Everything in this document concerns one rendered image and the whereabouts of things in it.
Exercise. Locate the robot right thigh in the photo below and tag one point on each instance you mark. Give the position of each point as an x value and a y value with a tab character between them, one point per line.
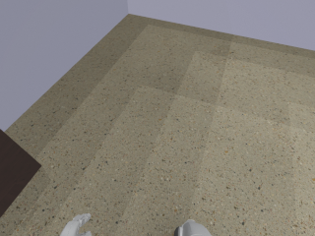
193	229

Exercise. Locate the left robot hand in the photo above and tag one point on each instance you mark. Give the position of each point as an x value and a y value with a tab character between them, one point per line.
72	228

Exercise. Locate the robot right shin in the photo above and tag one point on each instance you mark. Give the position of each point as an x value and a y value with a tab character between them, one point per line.
190	220

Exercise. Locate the cabinet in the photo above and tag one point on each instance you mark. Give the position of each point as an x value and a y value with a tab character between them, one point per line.
17	168

